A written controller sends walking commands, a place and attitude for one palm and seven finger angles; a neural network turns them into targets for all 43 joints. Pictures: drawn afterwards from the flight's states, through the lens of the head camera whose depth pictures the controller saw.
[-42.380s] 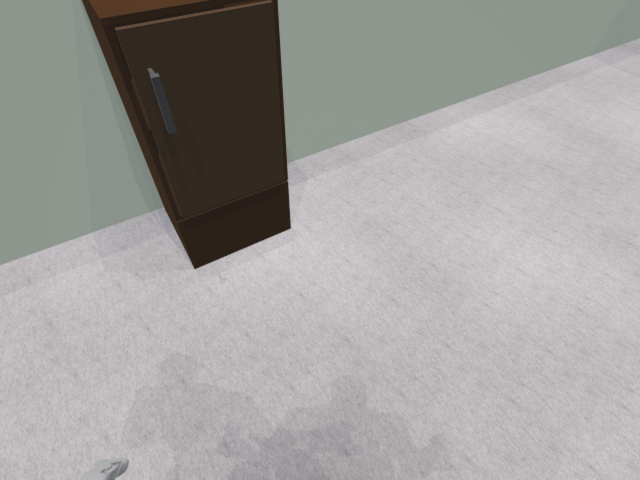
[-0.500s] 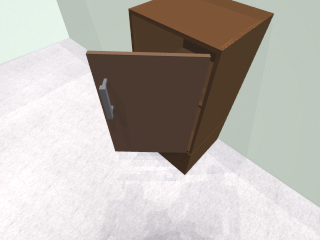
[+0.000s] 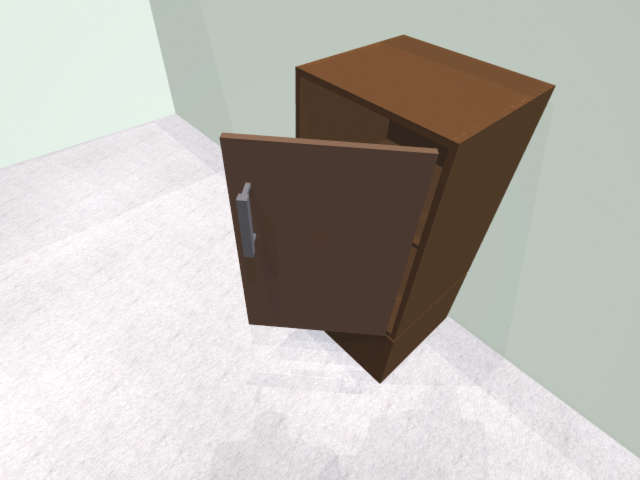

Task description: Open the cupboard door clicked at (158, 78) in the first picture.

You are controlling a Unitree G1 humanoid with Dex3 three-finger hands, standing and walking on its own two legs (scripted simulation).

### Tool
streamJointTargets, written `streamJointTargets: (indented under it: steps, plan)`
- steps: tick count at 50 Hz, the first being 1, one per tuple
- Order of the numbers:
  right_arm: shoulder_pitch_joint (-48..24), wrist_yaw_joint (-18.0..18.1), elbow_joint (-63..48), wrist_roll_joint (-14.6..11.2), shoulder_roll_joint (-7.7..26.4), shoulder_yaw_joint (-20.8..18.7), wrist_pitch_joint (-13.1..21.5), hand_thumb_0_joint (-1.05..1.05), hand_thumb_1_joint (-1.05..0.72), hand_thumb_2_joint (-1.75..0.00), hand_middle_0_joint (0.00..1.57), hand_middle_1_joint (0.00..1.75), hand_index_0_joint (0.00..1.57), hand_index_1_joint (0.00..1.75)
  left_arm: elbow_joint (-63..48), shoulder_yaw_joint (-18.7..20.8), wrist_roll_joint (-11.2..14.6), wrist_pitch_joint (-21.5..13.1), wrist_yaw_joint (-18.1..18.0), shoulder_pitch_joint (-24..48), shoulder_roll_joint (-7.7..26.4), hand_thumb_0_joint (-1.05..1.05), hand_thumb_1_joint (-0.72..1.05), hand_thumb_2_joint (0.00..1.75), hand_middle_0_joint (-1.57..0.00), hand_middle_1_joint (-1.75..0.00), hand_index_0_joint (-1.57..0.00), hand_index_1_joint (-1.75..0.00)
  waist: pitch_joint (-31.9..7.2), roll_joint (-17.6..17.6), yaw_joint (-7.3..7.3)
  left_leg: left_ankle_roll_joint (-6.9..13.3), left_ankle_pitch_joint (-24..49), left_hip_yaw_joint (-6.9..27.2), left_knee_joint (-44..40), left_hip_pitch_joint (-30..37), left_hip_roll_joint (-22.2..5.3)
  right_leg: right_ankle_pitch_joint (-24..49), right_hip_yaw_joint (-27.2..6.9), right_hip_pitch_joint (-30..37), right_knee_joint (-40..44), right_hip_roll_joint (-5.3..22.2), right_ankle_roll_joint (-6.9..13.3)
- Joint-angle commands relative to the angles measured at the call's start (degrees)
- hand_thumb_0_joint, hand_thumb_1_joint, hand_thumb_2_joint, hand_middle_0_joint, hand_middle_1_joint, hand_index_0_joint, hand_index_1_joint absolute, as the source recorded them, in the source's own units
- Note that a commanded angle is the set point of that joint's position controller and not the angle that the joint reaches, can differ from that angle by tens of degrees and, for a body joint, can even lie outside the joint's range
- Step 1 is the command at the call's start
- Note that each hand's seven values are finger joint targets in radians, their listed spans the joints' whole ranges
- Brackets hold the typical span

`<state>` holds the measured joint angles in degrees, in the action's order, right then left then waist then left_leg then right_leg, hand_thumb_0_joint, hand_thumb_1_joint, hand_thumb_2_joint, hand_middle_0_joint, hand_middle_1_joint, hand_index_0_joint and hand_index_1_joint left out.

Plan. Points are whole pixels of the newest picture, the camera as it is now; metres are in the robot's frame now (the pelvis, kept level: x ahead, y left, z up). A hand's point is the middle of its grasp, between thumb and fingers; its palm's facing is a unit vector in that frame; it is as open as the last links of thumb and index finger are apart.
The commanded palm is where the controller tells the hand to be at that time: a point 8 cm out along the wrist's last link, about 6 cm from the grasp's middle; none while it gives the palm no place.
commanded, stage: shuffle to correct the standing spot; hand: left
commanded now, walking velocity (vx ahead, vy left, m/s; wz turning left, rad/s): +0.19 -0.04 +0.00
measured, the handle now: (248, 220) +0.60 +0.19 -0.05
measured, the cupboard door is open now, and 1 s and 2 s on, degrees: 43 43 43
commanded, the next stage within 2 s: come to a stop and stand still in 0.46 s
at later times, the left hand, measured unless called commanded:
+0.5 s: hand out of the picture -0.06 +0.16 -0.19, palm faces +0.09 -0.99 -0.11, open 7.4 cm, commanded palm none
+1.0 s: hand out of the picture +0.16 +0.16 -0.19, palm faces +0.03 -0.98 -0.18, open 7.3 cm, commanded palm none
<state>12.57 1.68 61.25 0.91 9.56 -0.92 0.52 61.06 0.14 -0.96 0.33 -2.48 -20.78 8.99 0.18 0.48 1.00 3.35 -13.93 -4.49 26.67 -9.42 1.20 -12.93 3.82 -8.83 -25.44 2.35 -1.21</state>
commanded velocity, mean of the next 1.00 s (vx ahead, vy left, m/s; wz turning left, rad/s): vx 0.04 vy -0.02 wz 0.00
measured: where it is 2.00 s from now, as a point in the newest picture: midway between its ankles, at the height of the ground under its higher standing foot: outside the picture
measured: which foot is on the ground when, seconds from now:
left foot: down 0.00-1.00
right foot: down 0.00-0.48, up 0.50-0.84, down 0.86-1.00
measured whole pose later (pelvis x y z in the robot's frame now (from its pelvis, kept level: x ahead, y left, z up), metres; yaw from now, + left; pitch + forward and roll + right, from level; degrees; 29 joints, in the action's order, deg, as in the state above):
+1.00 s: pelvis +0.05 +0.00 -0.02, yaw +1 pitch -2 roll -2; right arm 18.2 2.7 62.8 0.5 7.2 -3.7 -1.6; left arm 55.1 2.9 -1.1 -0.3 -3.2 -7.5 6.3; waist 7.4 -2.0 -2.9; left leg -0.3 -31.8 -3.1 48.7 -18.0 -0.6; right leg -10.8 5.8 -20.1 -33.8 4.6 -2.1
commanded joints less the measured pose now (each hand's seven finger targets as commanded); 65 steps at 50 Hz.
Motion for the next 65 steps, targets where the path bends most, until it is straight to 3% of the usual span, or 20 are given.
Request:
streamJointTargets:
  steps: [1, 4, 11, 18, 21, 22, 24, 25, 29, 33, 36, 41, 44, 48, 53, 54, 55, 56, 59, 65]
  plan:
    - [3.7, -0.3, -0.8, 0.1, 5.7, -1.4, -0.1, 0.0, -0.9, -0.9, 0.2, 0.3, 0.2, 0.3, -1.3, 0.8, -0.8, -0.9, 0.2, -3.7, 4.0, 0.0, 0.9, 0.9, -0.2, -0.3, -0.2, -0.3, 6.2, -0.8, -1.22, -0.1, -15.3, 8.9, -10.4, -6.3, -6.7, -9.5, -4.5, -3.9, 4.9, 2.9, 2.1]
    - [4.2, -0.5, -1.0, 0.4, 7.0, -2.0, -0.7, 0.0, -0.9, -0.9, 0.2, 0.3, 0.2, 0.3, -1.3, 1.3, -1.3, -0.4, 0.6, -5.6, 3.6, 0.0, 0.9, 0.9, -0.2, -0.3, -0.2, -0.3, 9.0, -3.5, -0.74, 0.9, -26.2, 11.2, -13.1, -11.2, -8.1, -16.4, -3.0, -5.6, 2.8, 1.4, 2.1]
    - [7.3, 0.0, -0.4, 0.2, 5.8, -2.3, 0.1, 0.0, -0.9, -0.9, 0.2, 0.3, 0.2, 0.3, -0.5, 2.1, -0.8, -1.2, 1.4, -9.0, 1.3, 0.0, 0.9, 0.9, -0.2, -0.3, -0.2, -0.3, 8.0, -1.8, -0.53, 2.4, -23.3, 12.3, -10.4, -10.9, -8.9, -12.9, -4.2, -5.0, 0.7, 1.4, 3.9]
    - [7.6, -0.5, -0.9, 0.0, 0.7, -1.5, 1.0, 0.0, -0.9, -0.9, 0.2, 0.3, 0.2, 0.3, 0.9, 3.7, 0.0, -1.9, 0.3, -12.3, 5.0, 0.0, 0.9, 0.9, -0.2, -0.3, -0.2, -0.3, 8.1, 9.8, -0.02, -0.6, -11.9, 0.2, 13.6, -16.8, -2.0, -26.9, -23.6, -3.5, 13.5, 13.9, 11.8]
    - [12.6, -0.6, 0.8, 0.0, -0.8, -1.3, 1.2, 0.0, -0.9, -0.9, 0.2, 0.3, 0.2, 0.3, -0.4, 3.5, -0.3, -1.8, 0.3, -6.8, 3.6, 0.0, 0.9, 0.9, -0.2, -0.3, -0.2, -0.3, 9.7, 4.3, -3.84, -0.5, -9.3, 0.1, 5.1, -4.8, -2.5, -22.0, -15.2, -14.5, 7.7, 9.7, 10.0]
    - [16.5, -0.5, 2.3, 0.1, -0.6, -1.1, 1.6, 0.0, -0.9, -0.9, 0.2, 0.3, 0.2, 0.3, -1.0, 3.1, -0.3, -1.6, 0.6, -4.6, 2.1, 0.0, 0.9, 0.9, -0.2, -0.3, -0.2, -0.3, 10.2, -0.5, -5.26, -0.1, -10.4, 3.9, -0.9, -0.5, -3.9, -18.7, -10.0, -18.6, 0.7, 5.4, 8.1]
    - [24.3, 0.5, 4.5, 0.8, 5.7, -2.9, 2.4, 0.0, -0.9, -0.9, 0.2, 0.3, 0.2, 0.3, -3.8, 2.5, -0.8, -1.6, 1.2, -0.2, -1.2, 0.0, 0.9, 0.9, -0.2, -0.3, -0.2, -0.3, 12.2, -16.1, -7.36, 6.5, -20.1, 29.4, -18.6, 4.6, -21.5, -15.3, 1.7, -30.5, -22.7, -2.3, 3.3]
    - [23.5, 0.8, 4.5, 0.8, 5.7, -2.8, 2.6, 0.0, -0.9, -0.9, 0.2, 0.3, 0.2, 0.3, -4.7, 3.0, -1.4, -1.3, 1.3, 1.8, 0.5, 0.0, 0.9, 0.9, -0.2, -0.3, -0.2, -0.3, 14.6, -11.4, -6.46, 8.2, -18.5, 30.3, -21.0, 1.4, -23.8, -14.5, -2.7, -31.8, -30.2, 1.1, 3.8]
    - [18.2, 1.1, 3.0, 0.4, 2.2, -1.5, 4.3, 0.0, -0.9, -0.9, 0.2, 0.3, 0.2, 0.3, -3.7, 3.1, -0.9, -1.7, 2.5, 1.1, -1.2, 0.0, 0.9, 0.9, -0.2, -0.3, -0.2, -0.3, 10.0, -0.8, -2.96, 9.1, 5.5, 18.1, -18.0, 3.2, -20.1, -4.6, -4.0, -30.7, -33.7, 4.6, 2.0]
    - [16.4, 1.7, 3.1, 0.4, 1.7, -1.0, 4.2, 0.0, -0.9, -0.9, 0.2, 0.3, 0.2, 0.3, -4.1, 2.5, -0.2, -0.8, 1.8, 2.4, -2.6, 0.0, 0.9, 0.9, -0.2, -0.3, -0.2, -0.3, 3.8, -4.2, -1.71, 6.5, 36.1, 6.2, -12.1, 4.6, -15.3, -0.7, -1.2, -21.6, -23.4, 2.9, 0.8]
    - [15.8, 1.8, 3.7, 0.6, 1.7, -1.0, 2.9, 0.0, -0.9, -0.9, 0.2, 0.3, 0.2, 0.3, -4.4, 2.3, 0.1, -0.3, 1.2, 4.6, -2.2, 0.0, 0.9, 0.9, -0.2, -0.3, -0.2, -0.3, 3.6, -8.1, -2.12, 4.9, 41.5, 3.8, -8.5, 2.8, -13.9, 0.8, 0.6, -14.6, -14.1, 1.1, 1.0]
    - [15.8, 1.4, 3.1, 0.0, 1.8, -2.4, 1.1, 0.0, -0.9, -0.9, 0.2, 0.3, 0.2, 0.3, -4.3, 3.4, -0.2, -0.9, 0.3, 1.6, 2.9, 0.0, 0.9, 0.9, -0.2, -0.3, -0.2, -0.3, 1.6, -3.2, -0.29, 0.5, 28.2, 4.1, 1.4, -1.9, -11.0, 19.2, -0.6, 0.1, -0.2, 2.4, 1.3]
    - [16.9, 1.1, 2.0, -0.8, -1.4, -3.2, -0.4, 0.0, -0.9, -0.9, 0.2, 0.3, 0.2, 0.3, -3.8, 4.2, -0.1, -1.4, -0.3, -1.1, 8.3, 0.0, 0.9, 0.9, -0.2, -0.3, -0.2, -0.3, -1.9, 5.5, -0.78, -3.8, -13.1, -0.2, 14.6, -11.6, -1.6, 57.1, -11.3, 6.6, -3.1, 19.7, 11.2]
    - [12.5, 1.0, -0.3, -0.6, -1.1, -3.4, -1.9, 0.0, -0.9, -0.9, 0.2, 0.3, 0.2, 0.3, -6.2, 5.0, -0.8, -0.7, -1.4, 4.5, 7.4, 0.0, 0.9, 0.9, -0.2, -0.3, -0.2, -0.3, -2.9, 14.8, -0.57, -4.4, -21.0, 4.0, 28.3, -13.7, -2.9, 44.5, -12.5, 1.5, 0.6, 19.2, 15.0]
    - [17.1, 0.1, 0.0, -0.2, -1.6, -3.6, -1.7, 0.0, -0.9, -0.9, 0.2, 0.3, 0.2, 0.3, -10.4, 5.6, -0.7, 1.4, -0.8, 12.0, 7.3, 0.0, 0.9, 0.9, -0.2, -0.3, -0.2, -0.3, -2.4, 6.7, -4.93, -4.6, -1.3, -0.4, 7.2, 2.1, -2.1, 6.5, -7.7, -16.0, -2.1, 13.0, 7.2]
    - [16.8, -0.1, -0.4, 0.1, 0.7, -3.7, -1.2, 0.0, -0.9, -0.9, 0.2, 0.3, 0.2, 0.3, -11.1, 5.0, -0.4, 2.0, -0.3, 12.1, 5.1, 0.0, 0.9, 0.9, -0.2, -0.3, -0.2, -0.3, 0.3, -2.5, -4.75, -3.0, -4.1, 6.5, -0.9, 0.8, -5.7, -6.3, -5.3, -20.2, -7.5, 7.7, 4.6]
    - [13.7, -0.2, -2.7, 0.8, 4.6, -4.3, -0.6, 0.0, -0.9, -0.9, 0.2, 0.3, 0.2, 0.3, -12.0, 4.4, 0.2, 2.6, -0.1, 12.0, 1.5, 0.0, 0.9, 0.9, -0.2, -0.3, -0.2, -0.3, 4.0, -18.1, -4.5, 1.2, -12.1, 21.7, -14.1, -7.9, -16.7, -15.7, 0.0, -22.7, -18.9, 0.2, 0.5]
    - [10.7, -0.3, -4.6, 1.3, 7.0, -4.5, -0.4, 0.0, -0.9, -0.9, 0.2, 0.3, 0.2, 0.3, -12.0, 4.2, -0.5, 3.2, -0.5, 12.5, 2.0, 0.0, 0.9, 0.9, -0.2, -0.3, -0.2, -0.3, 6.3, -20.5, -4.71, 3.7, -14.9, 28.5, -19.8, -16.3, -21.1, -17.4, -4.8, -19.4, -28.2, -0.9, 0.5]
    - [1.4, 0.5, -6.1, 1.3, 4.9, -3.1, 0.4, 0.0, -0.9, -0.9, 0.2, 0.3, 0.2, 0.3, -7.5, 4.5, -0.9, 2.2, 1.0, 6.0, 2.3, 0.0, 0.9, 0.9, -0.2, -0.3, -0.2, -0.3, 6.4, -5.1, 0.07, 4.4, -18.3, 19.8, -18.0, -14.3, -15.8, -7.2, -7.3, -17.9, -34.9, -0.2, 0.7]
    - [9.9, 1.1, -3.2, 0.6, 4.9, -3.0, 1.3, 0.0, -0.9, -0.9, 0.2, 0.3, 0.2, 0.3, -5.7, 3.7, -0.7, 1.3, 1.5, 5.1, 3.4, 0.0, 0.9, 0.9, -0.2, -0.3, -0.2, -0.3, 3.1, -3.8, -3.68, 4.7, -7.1, 17.6, -18.0, 4.6, -16.4, -5.6, -6.3, -23.6, -30.2, 0.4, -0.6]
